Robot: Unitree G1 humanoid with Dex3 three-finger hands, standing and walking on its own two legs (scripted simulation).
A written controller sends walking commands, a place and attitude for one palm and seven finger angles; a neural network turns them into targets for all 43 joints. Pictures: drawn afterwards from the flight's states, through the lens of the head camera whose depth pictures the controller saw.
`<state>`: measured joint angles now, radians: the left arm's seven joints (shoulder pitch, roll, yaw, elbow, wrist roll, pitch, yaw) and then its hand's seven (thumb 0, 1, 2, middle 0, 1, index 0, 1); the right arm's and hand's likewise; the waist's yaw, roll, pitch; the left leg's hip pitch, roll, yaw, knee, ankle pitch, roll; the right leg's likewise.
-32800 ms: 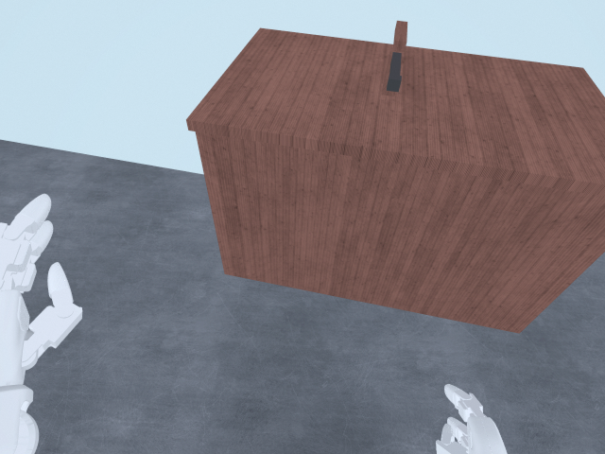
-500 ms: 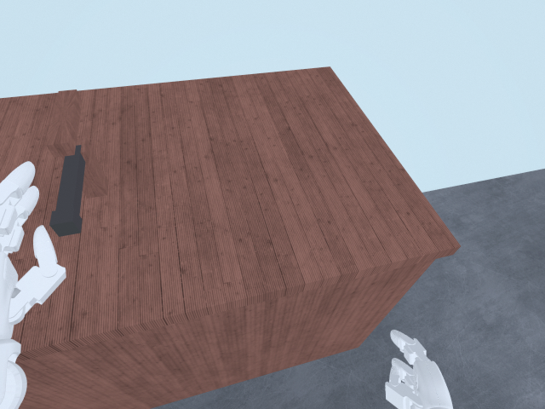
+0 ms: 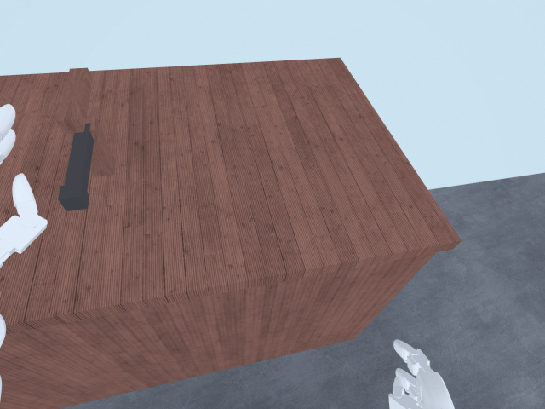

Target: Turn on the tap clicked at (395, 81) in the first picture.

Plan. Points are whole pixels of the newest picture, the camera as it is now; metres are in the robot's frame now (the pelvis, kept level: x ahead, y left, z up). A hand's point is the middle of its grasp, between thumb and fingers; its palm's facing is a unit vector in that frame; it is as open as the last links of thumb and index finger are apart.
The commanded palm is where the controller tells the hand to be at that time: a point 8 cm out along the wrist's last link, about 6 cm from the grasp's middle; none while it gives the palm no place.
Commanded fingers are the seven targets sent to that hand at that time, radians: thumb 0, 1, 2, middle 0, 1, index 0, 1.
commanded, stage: come to a stop and stand still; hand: left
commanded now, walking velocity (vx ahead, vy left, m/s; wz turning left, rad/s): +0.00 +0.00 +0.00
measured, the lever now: (74, 197) +0.34 +0.34 +0.09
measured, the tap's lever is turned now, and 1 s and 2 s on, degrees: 0 0 0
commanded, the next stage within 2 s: look again from close up in 0.80 s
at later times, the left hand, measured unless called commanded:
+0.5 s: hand (76, 245) +0.23 +0.24 +0.17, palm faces +0.41 -0.87 -0.29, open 7.4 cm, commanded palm +0.17 +0.28 +0.18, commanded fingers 0.00 0.90 0.90 -0.20 -0.30 -0.20 -0.30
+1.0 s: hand (66, 246) +0.23 +0.26 +0.15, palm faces +0.39 -0.85 -0.35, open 7.4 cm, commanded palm +0.17 +0.29 +0.18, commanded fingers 0.00 0.90 0.90 -0.20 -0.30 -0.20 -0.30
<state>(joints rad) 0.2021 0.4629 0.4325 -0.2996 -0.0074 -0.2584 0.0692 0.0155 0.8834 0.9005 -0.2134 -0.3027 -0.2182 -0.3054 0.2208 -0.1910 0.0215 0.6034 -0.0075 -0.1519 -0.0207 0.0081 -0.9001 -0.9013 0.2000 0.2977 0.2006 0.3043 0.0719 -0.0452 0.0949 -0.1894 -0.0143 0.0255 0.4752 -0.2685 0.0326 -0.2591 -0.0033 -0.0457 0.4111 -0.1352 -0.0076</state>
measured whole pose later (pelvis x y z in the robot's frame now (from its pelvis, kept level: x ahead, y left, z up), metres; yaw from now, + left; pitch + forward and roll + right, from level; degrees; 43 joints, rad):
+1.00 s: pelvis +0.01 +0.01 +0.00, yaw +0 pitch -1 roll -1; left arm 0.41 0.36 0.35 -0.45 -0.05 -0.23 0.10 0.01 0.89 0.90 -0.21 -0.30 -0.21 -0.30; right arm 0.20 -0.19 0.02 0.59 0.01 -0.13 -0.02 0.01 -0.90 -0.90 0.20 0.30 0.20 0.30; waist 0.03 -0.03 0.09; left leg -0.15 -0.03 0.03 0.44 -0.27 0.04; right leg -0.22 -0.01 -0.04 0.39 -0.14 0.01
